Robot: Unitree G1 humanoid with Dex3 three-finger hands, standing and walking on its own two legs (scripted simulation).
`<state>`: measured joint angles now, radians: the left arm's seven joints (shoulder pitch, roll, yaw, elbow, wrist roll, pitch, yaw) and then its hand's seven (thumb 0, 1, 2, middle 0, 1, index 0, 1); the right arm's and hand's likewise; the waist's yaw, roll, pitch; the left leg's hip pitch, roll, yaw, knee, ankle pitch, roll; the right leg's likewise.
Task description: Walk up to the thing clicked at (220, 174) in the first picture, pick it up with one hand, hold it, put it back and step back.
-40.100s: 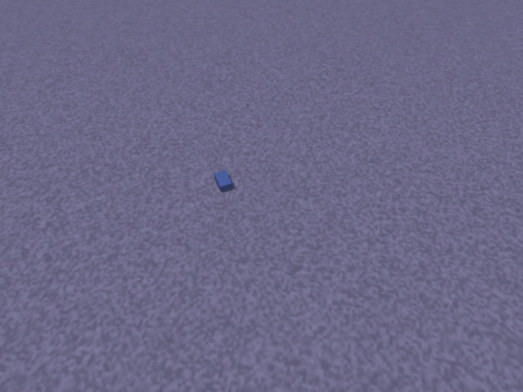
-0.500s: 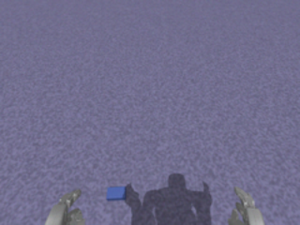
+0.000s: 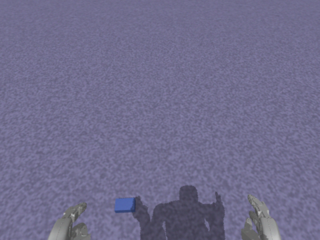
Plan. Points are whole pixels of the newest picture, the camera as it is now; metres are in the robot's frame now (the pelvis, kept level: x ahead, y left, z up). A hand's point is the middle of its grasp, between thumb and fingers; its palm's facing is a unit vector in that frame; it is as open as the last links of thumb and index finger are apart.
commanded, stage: home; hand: left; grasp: from above
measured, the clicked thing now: (125, 205) +0.45 +0.21 -0.69
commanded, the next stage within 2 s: stand in 0.82 s
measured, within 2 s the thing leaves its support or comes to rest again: neither
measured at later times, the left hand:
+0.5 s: hand (90, 233) +0.17 +0.18 -0.04, palm faces +0.05 -0.98 -0.20, open 7.4 cm
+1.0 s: hand (88, 233) +0.18 +0.19 -0.07, palm faces +0.01 -0.96 -0.29, open 7.4 cm
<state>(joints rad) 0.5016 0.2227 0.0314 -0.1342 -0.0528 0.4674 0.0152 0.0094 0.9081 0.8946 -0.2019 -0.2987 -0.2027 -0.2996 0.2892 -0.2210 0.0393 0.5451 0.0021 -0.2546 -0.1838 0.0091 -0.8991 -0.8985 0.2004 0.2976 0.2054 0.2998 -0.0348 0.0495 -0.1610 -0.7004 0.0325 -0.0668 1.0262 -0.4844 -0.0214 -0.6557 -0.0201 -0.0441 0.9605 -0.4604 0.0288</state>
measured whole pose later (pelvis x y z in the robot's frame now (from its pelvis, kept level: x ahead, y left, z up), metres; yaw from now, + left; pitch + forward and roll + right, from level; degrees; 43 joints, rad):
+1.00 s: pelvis +0.00 +0.00 +0.01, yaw +0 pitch +5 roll -1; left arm 0.33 0.25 0.00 0.20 0.03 0.22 0.03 0.01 0.91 0.89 -0.20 -0.30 -0.21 -0.30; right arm 0.21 -0.25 0.01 0.67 -0.09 -0.14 -0.10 0.01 -0.90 -0.90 0.20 0.30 0.20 0.30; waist 0.00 0.01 -0.05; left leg -0.58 0.02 -0.04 0.96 -0.47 -0.02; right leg -0.55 -0.04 -0.02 0.93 -0.47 0.02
